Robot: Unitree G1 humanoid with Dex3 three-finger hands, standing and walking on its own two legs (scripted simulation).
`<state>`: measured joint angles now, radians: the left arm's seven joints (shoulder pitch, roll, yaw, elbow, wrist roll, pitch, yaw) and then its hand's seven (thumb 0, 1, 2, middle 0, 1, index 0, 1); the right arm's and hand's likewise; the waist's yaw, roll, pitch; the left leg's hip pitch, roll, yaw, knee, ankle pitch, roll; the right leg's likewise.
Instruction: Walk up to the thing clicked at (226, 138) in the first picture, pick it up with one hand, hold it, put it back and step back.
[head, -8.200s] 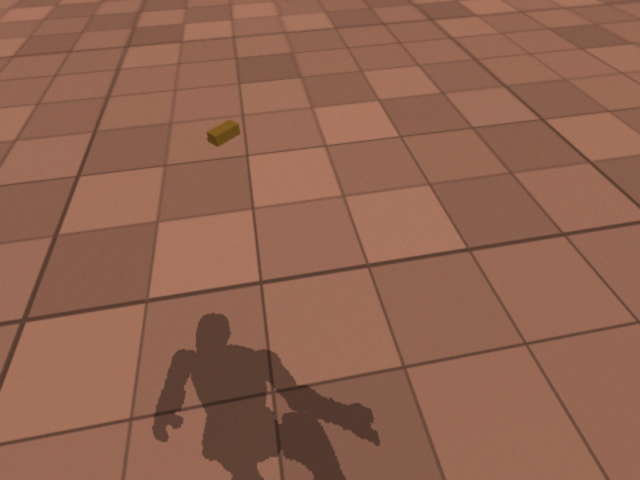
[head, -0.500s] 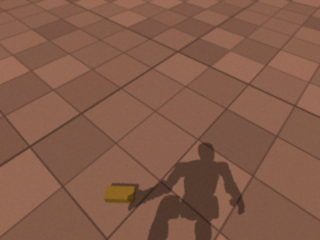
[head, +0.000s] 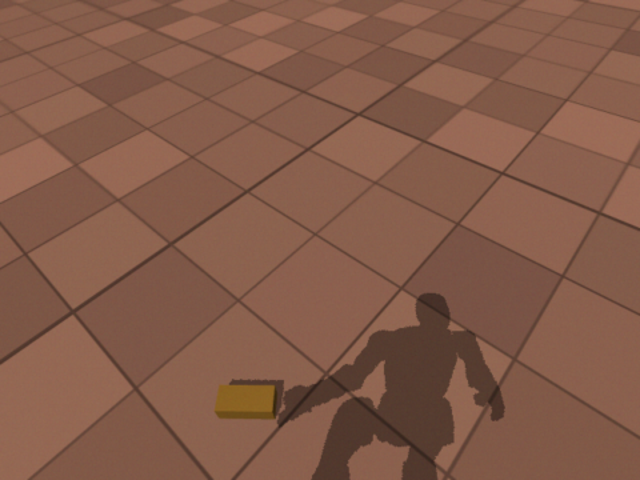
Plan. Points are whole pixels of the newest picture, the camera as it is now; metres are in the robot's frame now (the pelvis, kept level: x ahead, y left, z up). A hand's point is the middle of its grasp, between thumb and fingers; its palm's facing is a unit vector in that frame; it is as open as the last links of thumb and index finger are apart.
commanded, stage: walk up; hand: left
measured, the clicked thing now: (247, 401) +0.49 +0.28 -0.75
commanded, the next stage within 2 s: stand in 0.68 s
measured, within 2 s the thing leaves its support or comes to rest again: neither
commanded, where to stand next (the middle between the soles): +0.08 +0.04 m, yaw +0 degrees
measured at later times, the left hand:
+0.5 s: hand out of the picture +0.11 +0.25 -0.15, palm faces -0.05 -0.94 -0.35, open 7.4 cm
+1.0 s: hand out of the picture +0.10 +0.25 -0.15, palm faces -0.04 -0.94 -0.34, open 7.4 cm
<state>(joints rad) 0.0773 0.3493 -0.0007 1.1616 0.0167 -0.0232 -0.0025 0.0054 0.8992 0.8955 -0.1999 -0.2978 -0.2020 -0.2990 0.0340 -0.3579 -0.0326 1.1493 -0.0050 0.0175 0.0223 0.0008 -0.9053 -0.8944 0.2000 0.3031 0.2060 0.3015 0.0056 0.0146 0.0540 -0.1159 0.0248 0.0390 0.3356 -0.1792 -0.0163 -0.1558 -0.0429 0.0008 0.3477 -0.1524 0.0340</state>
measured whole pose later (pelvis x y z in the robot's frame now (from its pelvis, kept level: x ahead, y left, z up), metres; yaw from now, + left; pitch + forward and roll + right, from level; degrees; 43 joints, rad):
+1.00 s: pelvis +0.02 +0.00 +0.00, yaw +0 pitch -2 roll +0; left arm 0.10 0.35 0.00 1.13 0.01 -0.01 -0.01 0.01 0.90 0.90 -0.20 -0.30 -0.20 -0.30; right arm 0.08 -0.34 -0.02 1.15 -0.01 0.00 0.01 0.00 -0.90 -0.89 0.20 0.30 0.21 0.30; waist -0.01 0.00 0.04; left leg -0.08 0.03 0.04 0.30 -0.19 -0.02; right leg -0.12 -0.04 0.00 0.32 -0.16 0.03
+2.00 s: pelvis +0.02 -0.01 +0.00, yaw +0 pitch -2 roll +0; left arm 0.11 0.36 -0.01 1.12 0.01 -0.01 -0.01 0.01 0.90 0.90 -0.20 -0.30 -0.20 -0.30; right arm 0.11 -0.35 -0.01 1.15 -0.01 0.00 0.01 0.00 -0.90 -0.89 0.20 0.30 0.21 0.30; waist -0.01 0.00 0.04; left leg -0.07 0.05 0.04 0.30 -0.19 -0.04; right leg -0.12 -0.02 0.00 0.32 -0.17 0.01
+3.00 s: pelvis +0.03 -0.01 +0.00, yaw +0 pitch -2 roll +0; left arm 0.12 0.36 0.00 1.12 0.02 -0.01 0.00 0.01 0.90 0.90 -0.20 -0.30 -0.20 -0.30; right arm 0.11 -0.35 -0.01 1.13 -0.01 0.00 0.01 0.00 -0.90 -0.89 0.20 0.30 0.21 0.30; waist 0.00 0.00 0.04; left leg -0.06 0.05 0.04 0.30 -0.20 -0.04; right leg -0.11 -0.02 0.00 0.32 -0.18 0.02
